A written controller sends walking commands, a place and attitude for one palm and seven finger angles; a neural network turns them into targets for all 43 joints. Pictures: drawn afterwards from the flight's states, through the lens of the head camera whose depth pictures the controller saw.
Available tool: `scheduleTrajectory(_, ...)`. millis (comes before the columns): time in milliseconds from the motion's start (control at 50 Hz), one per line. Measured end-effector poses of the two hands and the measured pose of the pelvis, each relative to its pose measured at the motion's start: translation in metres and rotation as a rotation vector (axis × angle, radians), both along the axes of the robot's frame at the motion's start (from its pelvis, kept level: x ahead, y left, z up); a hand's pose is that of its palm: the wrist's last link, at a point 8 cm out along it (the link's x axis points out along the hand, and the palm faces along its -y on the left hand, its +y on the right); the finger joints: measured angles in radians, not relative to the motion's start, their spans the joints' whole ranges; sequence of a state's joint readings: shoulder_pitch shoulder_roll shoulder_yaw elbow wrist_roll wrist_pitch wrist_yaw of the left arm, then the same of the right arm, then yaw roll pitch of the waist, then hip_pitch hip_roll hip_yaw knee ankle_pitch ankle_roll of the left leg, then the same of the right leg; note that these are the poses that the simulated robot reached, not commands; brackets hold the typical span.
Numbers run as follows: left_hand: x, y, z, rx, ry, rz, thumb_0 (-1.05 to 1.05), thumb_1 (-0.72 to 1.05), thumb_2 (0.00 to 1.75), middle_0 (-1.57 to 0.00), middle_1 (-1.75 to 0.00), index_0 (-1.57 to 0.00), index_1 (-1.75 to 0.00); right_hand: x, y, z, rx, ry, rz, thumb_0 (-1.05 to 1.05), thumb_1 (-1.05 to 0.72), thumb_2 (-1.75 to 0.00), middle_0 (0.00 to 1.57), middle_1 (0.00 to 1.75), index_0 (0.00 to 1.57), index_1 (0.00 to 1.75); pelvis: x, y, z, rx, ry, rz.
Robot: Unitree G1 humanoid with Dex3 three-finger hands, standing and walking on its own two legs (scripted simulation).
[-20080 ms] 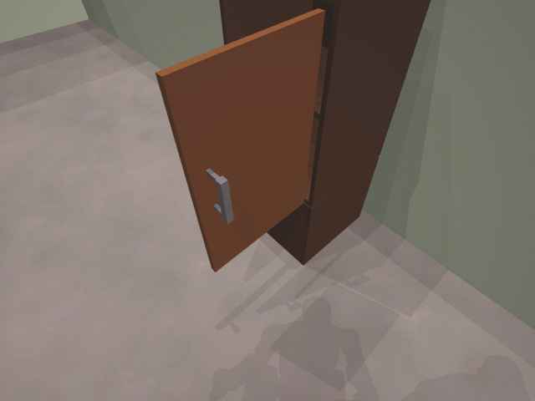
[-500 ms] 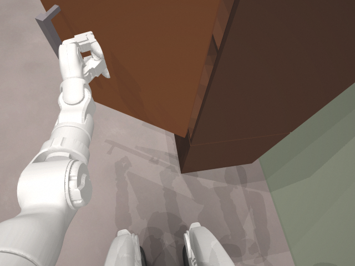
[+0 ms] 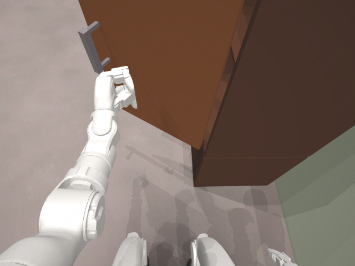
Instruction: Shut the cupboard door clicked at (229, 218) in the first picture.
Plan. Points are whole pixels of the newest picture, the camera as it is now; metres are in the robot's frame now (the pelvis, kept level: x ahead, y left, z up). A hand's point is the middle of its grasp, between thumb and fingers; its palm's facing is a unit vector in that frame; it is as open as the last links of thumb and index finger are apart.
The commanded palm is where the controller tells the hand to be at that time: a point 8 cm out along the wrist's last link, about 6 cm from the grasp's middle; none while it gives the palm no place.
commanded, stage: draw the hand back to the body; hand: left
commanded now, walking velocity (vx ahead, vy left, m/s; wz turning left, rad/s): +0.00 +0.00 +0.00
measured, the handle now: (96, 48) +0.65 +0.18 +0.06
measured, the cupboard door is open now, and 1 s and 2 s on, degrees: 58 58 58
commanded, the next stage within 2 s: step back with the hand held close in 1.54 s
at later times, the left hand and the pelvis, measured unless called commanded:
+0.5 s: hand (68, 124) +0.35 +0.16 +0.16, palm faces -0.03 -1.00 -0.05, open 3.1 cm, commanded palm +0.32 +0.22 +0.16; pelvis +0.01 +0.02 +0.06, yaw -1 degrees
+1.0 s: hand out of the picture +0.25 +0.28 +0.22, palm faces +0.33 -0.89 -0.32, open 4.9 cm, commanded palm +0.20 +0.32 +0.25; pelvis +0.03 +0.04 +0.10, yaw +0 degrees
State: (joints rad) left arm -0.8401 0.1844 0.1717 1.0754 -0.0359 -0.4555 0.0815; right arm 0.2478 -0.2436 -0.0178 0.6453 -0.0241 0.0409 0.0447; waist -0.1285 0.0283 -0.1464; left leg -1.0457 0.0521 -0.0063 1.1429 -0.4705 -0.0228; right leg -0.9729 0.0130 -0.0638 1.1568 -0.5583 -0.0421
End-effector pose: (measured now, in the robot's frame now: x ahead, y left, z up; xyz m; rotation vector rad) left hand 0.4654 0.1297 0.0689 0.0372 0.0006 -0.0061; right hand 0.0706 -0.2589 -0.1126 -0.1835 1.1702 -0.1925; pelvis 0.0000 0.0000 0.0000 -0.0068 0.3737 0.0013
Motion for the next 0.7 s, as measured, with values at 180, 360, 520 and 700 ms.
scheduleTrajectory(180,-0.044,0.039,0.036,0.036,-0.075,0.03,0.01,0.89,0.9,-1.3,-1.5,-1.29,-1.5,-0.024,0.017,0.009,0.088,0.016,-0.057,0.01,-0.91,-0.89,0.2,0.3,0.2,0.3,0.008,0.002,0.021,0.018,-0.063,-0.037)
scheduleTrajectory(360,-0.1,0.071,0.062,-0.029,-0.048,0.023,0.01,0.9,0.9,-1.3,-1.5,-1.3,-1.5,0.005,0.015,0.049,0.023,-0.084,-0.013,0.01,-0.91,-0.89,0.2,0.3,0.21,0.3,0.009,0.007,0.049,0.001,-0.188,-0.003)
scheduleTrajectory(520,-0.137,0.088,0.092,0.046,-0.095,-0.021,0.01,0.89,0.9,-1.25,-1.44,-1.25,-1.45,0.067,0.019,0.089,-0.021,-0.315,0.005,0.02,-0.91,-0.89,0.2,0.3,0.2,0.3,0.011,0.019,0.061,-0.001,-0.263,-0.018)
scheduleTrajectory(700,-0.188,0.133,0.122,0.183,-0.018,0.129,0.01,0.89,0.9,-1.06,-1.24,-1.06,-1.24,0.125,0.064,0.13,0.004,-0.448,0.077,0.01,-0.91,-0.89,0.2,0.3,0.2,0.3,0.017,0.032,0.084,-0.003,-0.362,-0.009)
